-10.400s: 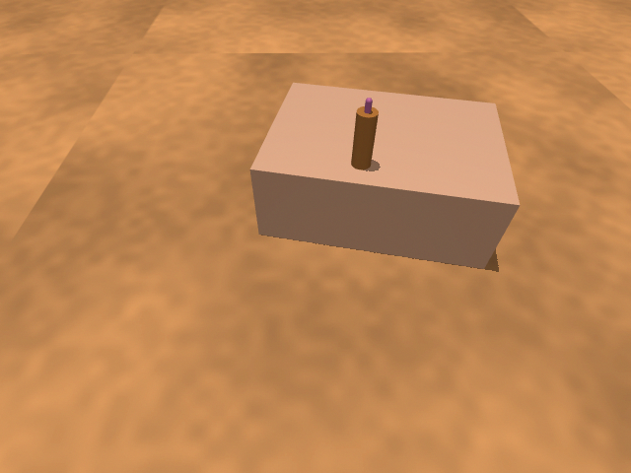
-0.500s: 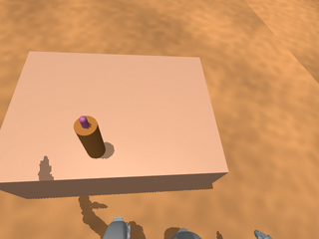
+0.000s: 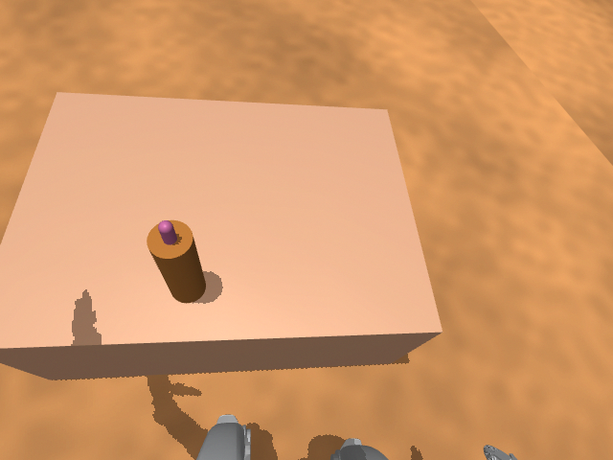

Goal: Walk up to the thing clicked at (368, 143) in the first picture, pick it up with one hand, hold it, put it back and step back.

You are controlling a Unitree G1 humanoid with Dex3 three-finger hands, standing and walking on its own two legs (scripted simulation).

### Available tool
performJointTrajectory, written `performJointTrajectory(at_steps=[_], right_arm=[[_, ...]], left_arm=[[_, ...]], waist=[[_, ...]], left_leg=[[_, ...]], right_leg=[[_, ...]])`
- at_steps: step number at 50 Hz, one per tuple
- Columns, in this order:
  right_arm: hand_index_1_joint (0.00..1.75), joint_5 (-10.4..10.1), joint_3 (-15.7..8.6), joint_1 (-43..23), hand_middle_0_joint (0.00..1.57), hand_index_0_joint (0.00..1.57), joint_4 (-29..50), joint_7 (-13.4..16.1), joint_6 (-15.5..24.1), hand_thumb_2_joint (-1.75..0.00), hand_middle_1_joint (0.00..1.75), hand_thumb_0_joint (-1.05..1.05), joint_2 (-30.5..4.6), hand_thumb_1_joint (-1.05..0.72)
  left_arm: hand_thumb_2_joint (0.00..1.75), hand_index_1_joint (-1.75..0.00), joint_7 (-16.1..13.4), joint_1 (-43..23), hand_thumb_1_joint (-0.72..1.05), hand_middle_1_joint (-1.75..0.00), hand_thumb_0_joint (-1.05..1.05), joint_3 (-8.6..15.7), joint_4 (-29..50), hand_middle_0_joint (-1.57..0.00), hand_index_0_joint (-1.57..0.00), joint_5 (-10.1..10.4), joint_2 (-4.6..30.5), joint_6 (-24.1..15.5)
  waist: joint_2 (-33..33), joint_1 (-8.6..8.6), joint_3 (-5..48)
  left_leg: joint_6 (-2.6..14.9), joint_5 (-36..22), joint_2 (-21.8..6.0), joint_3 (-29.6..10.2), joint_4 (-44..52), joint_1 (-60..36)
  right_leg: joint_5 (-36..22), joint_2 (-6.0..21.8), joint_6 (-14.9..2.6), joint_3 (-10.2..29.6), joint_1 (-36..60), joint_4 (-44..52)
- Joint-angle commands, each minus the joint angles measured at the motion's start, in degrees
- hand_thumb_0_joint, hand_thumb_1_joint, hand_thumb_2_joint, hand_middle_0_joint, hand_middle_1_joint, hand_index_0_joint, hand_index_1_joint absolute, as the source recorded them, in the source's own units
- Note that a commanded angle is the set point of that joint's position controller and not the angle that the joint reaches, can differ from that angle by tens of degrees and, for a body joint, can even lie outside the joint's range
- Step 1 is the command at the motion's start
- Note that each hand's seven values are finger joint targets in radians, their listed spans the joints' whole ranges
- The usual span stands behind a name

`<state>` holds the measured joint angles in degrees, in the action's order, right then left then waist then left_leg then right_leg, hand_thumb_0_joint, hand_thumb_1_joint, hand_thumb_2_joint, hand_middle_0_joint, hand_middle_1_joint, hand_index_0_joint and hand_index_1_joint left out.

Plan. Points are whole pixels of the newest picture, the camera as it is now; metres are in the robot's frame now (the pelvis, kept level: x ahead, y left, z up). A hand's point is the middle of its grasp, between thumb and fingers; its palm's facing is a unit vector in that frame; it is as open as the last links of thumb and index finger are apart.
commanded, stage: go down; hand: left
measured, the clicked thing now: (178, 260) +0.47 +0.22 -0.21
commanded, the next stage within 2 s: none
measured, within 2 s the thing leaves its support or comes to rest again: neither
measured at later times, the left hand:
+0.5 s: hand out of the picture +0.37 +0.42 +0.04, palm faces +0.30 -0.95 -0.08, open 17.4 cm
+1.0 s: hand out of the picture +0.39 +0.42 +0.05, palm faces +0.30 -0.95 -0.06, open 17.4 cm
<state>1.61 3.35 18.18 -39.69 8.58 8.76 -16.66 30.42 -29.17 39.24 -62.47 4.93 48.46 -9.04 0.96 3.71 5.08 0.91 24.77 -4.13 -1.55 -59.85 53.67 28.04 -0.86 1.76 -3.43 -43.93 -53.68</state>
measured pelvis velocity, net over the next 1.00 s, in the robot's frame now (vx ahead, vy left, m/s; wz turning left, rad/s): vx -0.01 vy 0.00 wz -0.01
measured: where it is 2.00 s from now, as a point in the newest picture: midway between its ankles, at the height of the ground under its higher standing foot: outside the picture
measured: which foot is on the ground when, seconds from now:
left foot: down 0.00-1.00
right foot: down 0.00-1.00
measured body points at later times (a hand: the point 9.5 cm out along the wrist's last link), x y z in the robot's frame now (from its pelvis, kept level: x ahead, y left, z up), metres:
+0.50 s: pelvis -0.01 +0.00 -0.01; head +0.12 +0.06 +0.42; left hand +0.35 +0.47 +0.05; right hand +0.07 -0.28 -0.09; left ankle +0.03 +0.10 -0.67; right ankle -0.02 -0.15 -0.67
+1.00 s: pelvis -0.01 +0.00 -0.01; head +0.14 +0.06 +0.41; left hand +0.37 +0.47 +0.05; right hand +0.06 -0.28 -0.10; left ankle +0.03 +0.10 -0.67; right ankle -0.02 -0.15 -0.67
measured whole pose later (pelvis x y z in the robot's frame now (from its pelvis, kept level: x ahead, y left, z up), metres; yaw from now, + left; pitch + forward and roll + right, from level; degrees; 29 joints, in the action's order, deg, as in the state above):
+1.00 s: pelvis -0.01 +0.00 -0.01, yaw -1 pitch +22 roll -6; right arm 2.3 5.5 18.2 -38.7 8.2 7.4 -17.2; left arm 32.4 -37.5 43.3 -66.9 5.3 54.4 -11.3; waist 1.2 5.7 4.7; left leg 0.8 25.6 -4.4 -2.4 -64.0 60.7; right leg 29.1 -1.3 1.7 -4.0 -50.8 -57.8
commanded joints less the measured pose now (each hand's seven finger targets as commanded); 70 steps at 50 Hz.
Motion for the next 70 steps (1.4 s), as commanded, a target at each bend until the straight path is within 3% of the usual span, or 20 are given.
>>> performJointTrajectory(at_steps=[1, 5, 10, 11, 16, 18, 21, 22, 24, 39, 41, 44, 45, 46, 48, 52, 54, 62, 65, 70], right_arm=[[0.3, 0.2, -4.74, 7.36, 0.2, 0.2, 2.75, 1.29, 1.7, -0.9, 0.3, 0.0, -12.83, -0.89], [0.3, 0.31, -4.28, 6.35, 0.2, 0.2, 4.26, 1.25, 1.62, -0.9, 0.3, 0.0, -12.8, -0.89], [0.3, 0.42, -4.13, 7.3, 0.2, 0.2, 3.12, 1.4, 1.4, -0.9, 0.3, 0.0, -12.62, -0.89], [0.3, 0.45, -4.1, 6.47, 0.2, 0.2, 4.45, 1.4, 1.6, -0.9, 0.3, 0.0, -13.11, -0.9], [0.3, 0.59, -3.89, 7.14, 0.2, 0.2, 3.77, 1.29, 1.26, -0.9, 0.3, 0.0, -12.94, -0.9], [0.3, 0.53, -3.63, 6.85, 0.2, 0.2, 4.51, 1.28, 1.31, -0.9, 0.3, 0.0, -13.0, -0.89], [0.3, 0.7, -3.92, 8.11, 0.2, 0.2, 2.55, 1.1, 1.14, -0.9, 0.3, 0.0, -13.24, -0.9], [0.3, 0.81, -3.8, 7.63, 0.2, 0.2, 3.78, 1.08, 1.18, -0.9, 0.3, 0.0, -13.39, -0.9], [0.3, 0.77, -3.75, 7.57, 0.2, 0.2, 3.92, 1.18, 1.13, -0.9, 0.3, 0.0, -13.5, -0.9], [0.3, 0.8, -3.12, 7.61, 0.2, 0.2, 3.83, 1.1, 0.54, -0.9, 0.3, 0.0, -13.51, -0.89], [0.3, 0.85, -3.07, 7.59, 0.2, 0.2, 4.3, 1.13, 0.44, -0.9, 0.3, 0.0, -13.77, -0.89], [0.3, 0.78, -2.88, 8.22, 0.2, 0.2, 3.48, 1.16, 0.33, -0.9, 0.3, 0.0, -13.58, -0.89], [0.3, 0.83, -2.92, 7.71, 0.2, 0.2, 3.86, 1.14, 0.43, -0.9, 0.3, 0.0, -13.67, -0.89], [0.3, 0.82, -2.95, 8.78, 0.2, 0.2, 2.98, 1.04, 0.22, -0.9, 0.3, 0.0, -13.48, -0.9], [0.3, 0.75, -2.96, 7.69, 0.2, 0.2, 4.34, 1.01, 0.31, -0.9, 0.3, 0.0, -13.71, -0.9], [0.3, 0.8, -2.91, 8.26, 0.2, 0.2, 3.57, 0.97, 0.07, -0.9, 0.3, 0.0, -13.26, -0.9], [0.3, 0.76, -3.13, 8.83, 0.2, 0.2, 2.78, 0.86, -0.22, -0.9, 0.3, 0.0, -13.17, -0.9], [0.3, 0.64, -3.21, 7.3, 0.2, 0.2, 3.02, 0.84, -0.14, -0.9, 0.3, 0.0, -13.2, -0.9], [0.3, 0.83, -3.11, 7.67, 0.2, 0.2, 2.29, 0.79, -0.17, -0.9, 0.3, 0.0, -13.34, -0.9], [0.3, 0.85, -3.03, 6.78, 0.2, 0.2, 2.71, 0.99, -0.1, -0.9, 0.3, 0.0, -13.18, -0.9]], left_arm=[[0.04, -0.03, 0.27, -13.59, -0.5, -0.02, 0.0, 3.31, 8.41, -0.06, -0.04, 1.83, 22.78, -3.67], [0.04, -0.03, -0.03, -15.9, -0.48, -0.02, 0.0, 5.27, 10.22, -0.06, -0.04, 1.52, 26.24, -4.37], [0.04, -0.04, 0.62, -16.42, -0.51, -0.03, 0.0, 3.97, 7.56, -0.06, -0.05, 1.63, 25.07, -4.53], [0.05, -0.04, 0.33, -17.41, -0.51, -0.02, 0.0, 6.26, 9.51, -0.06, -0.04, 1.76, 28.06, -4.84], [0.05, -0.04, 0.66, -17.12, -0.52, -0.02, 0.0, 5.01, 7.6, -0.06, -0.05, 1.32, 26.83, -4.92], [0.05, -0.04, 0.66, -18.06, -0.5, -0.03, 0.0, 6.07, 8.38, -0.06, -0.04, 1.38, 28.6, -5.14], [0.05, -0.05, 1.37, -18.11, -0.54, -0.03, 0.0, 4.36, 6.33, -0.07, -0.05, 1.6, 26.45, -4.99], [0.05, -0.05, 1.06, -19.54, -0.53, -0.03, 0.0, 5.95, 8.32, -0.07, -0.04, 1.46, 28.93, -5.2], [0.05, -0.04, 0.9, -19.25, -0.52, -0.03, 0.0, 6.09, 6.95, -0.07, -0.05, 1.09, 29.2, -5.13], [0.04, -0.05, 1.61, -23.44, -0.54, -0.04, 0.0, 5.58, 5.95, -0.07, -0.05, 1.38, 30.23, -6.17], [0.04, -0.05, 1.59, -24.32, -0.52, -0.03, 0.0, 6.78, 7.98, -0.06, -0.05, 1.62, 31.91, -6.21], [0.05, -0.05, 2.07, -21.77, -0.53, -0.03, 0.0, 5.92, 5.14, -0.07, -0.05, 2.04, 29.31, -5.67], [0.04, -0.05, 1.9, -22.63, -0.52, -0.03, 0.0, 6.88, 7.45, -0.07, -0.05, 1.93, 31.38, -5.79], [0.04, -0.05, 2.07, -21.82, -0.53, -0.03, 0.0, 5.74, 5.72, -0.07, -0.05, 2.09, 29.2, -5.53], [0.05, -0.06, 1.73, -22.49, -0.54, -0.04, 0.0, 7.46, 8.04, -0.07, -0.05, 2.1, 31.48, -5.72], [0.06, -0.05, 1.87, -21.72, -0.53, -0.03, 0.0, 7.25, 7.81, -0.06, -0.04, 2.48, 30.15, -5.54], [0.05, -0.06, 1.92, -18.97, -0.53, -0.04, 0.0, 6.48, 5.52, -0.07, -0.05, 2.46, 28.16, -5.4], [0.04, -0.05, 2.42, -20.9, -0.53, -0.04, 0.0, 7.86, 8.07, -0.07, -0.05, 3.43, 30.03, -7.77], [0.04, -0.05, 2.87, -22.71, -0.53, -0.03, 0.0, 7.75, 8.31, -0.07, -0.05, 3.7, 29.84, -8.12], [0.03, -0.05, 3.11, -23.15, -0.54, -0.03, 0.0, 7.78, 7.91, -0.07, -0.05, 3.52, 30.27, -8.45]], waist=[[-13.39, -0.89, 20.83], [-13.89, -1.51, 21.69], [-13.06, -0.32, 20.9], [-13.07, -0.78, 22.32], [-13.42, -0.29, 22.73], [-13.67, -0.59, 22.84], [-15.3, -0.02, 22.19], [-14.66, -0.42, 23.23], [-14.64, -0.26, 23.56], [-15.4, 0.51, 23.12], [-16.06, -0.11, 25.39], [-15.01, 0.48, 25.28], [-16.13, -0.23, 25.9], [-15.65, 0.06, 25.7], [-15.77, -0.43, 26.42], [-15.54, -0.19, 26.63], [-14.5, -0.29, 24.78], [-15.07, -0.32, 24.49], [-15.76, 0.27, 25.37], [-16.08, 0.41, 24.4]], left_leg=[[-0.8, -20.35, 0.03, -3.58, 8.11, -27.42], [-0.48, -19.98, 0.57, -2.97, 7.57, -26.53], [-0.16, -17.37, 0.89, -2.24, 6.76, -24.4], [-0.02, -18.75, 0.93, -2.2, 6.42, -24.8], [-0.01, -21.45, 0.88, -2.27, 5.38, -25.32], [0.05, -20.59, 1.0, -2.16, 5.34, -25.0], [-0.6, -21.8, 0.47, -3.1, 5.36, -25.92], [-0.28, -22.97, 0.54, -3.01, 4.9, -26.21], [-0.46, -23.01, 0.41, -3.21, 4.92, -26.81], [-0.35, -15.22, 0.68, -3.21, 4.7, -22.77], [-0.58, -18.39, 0.48, -3.68, 4.21, -25.04], [-0.53, -22.6, 0.43, -3.75, 3.05, -26.13], [-0.57, -23.12, 0.54, -3.74, 3.08, -26.3], [-0.65, -24.19, 0.52, -3.85, 3.03, -26.3], [-0.64, -24.55, 0.53, -3.93, 2.93, -26.55], [-0.56, -27.04, 0.48, -3.87, 2.38, -27.09], [-0.57, -26.25, 0.62, -3.8, 2.56, -25.54], [-0.29, -21.27, 0.88, -3.29, 2.66, -23.67], [-0.37, -23.96, 0.64, -3.78, 1.92, -25.3], [-0.28, -18.12, 0.94, -3.42, 2.26, -22.89]], right_leg=[[-13.17, -1.6, -3.22, -1.0, -3.58, 4.69], [-13.19, -1.31, -3.25, -0.48, -2.72, 4.79], [-12.81, -1.35, -3.03, -0.01, -3.03, 4.89], [-13.64, -1.2, -2.97, 0.05, -2.31, 4.79], [-14.85, -1.14, -3.01, -0.04, -3.77, 4.08], [-14.51, -1.09, -2.98, 0.06, -3.43, 4.26], [-13.81, -1.36, -3.16, -0.55, -6.23, 3.22], [-14.5, -1.2, -3.03, -0.44, -5.62, 3.54], [-14.29, -1.39, -3.08, -0.67, -6.08, 3.24], [-10.44, -1.27, -3.33, -0.27, -7.76, 2.14], [-11.49, -1.36, -3.34, -0.53, -8.14, 1.92], [-13.82, -1.5, -3.13, -0.75, -8.34, 1.75], [-13.87, -1.4, -3.17, -0.61, -8.25, 1.74], [-14.42, -1.39, -3.25, -0.82, -8.48, 1.55], [-14.47, -1.39, -3.24, -0.86, -8.0, 1.46], [-16.05, -1.39, -3.11, -0.89, -7.7, 1.57], [-15.8, -1.51, -3.13, -1.02, -7.95, 1.49], [-13.75, -1.26, -3.11, -0.45, -7.62, 1.13], [-14.49, -1.21, -3.14, -0.53, -9.13, 0.68], [-11.82, -1.14, -3.23, -0.23, -9.04, 0.68]])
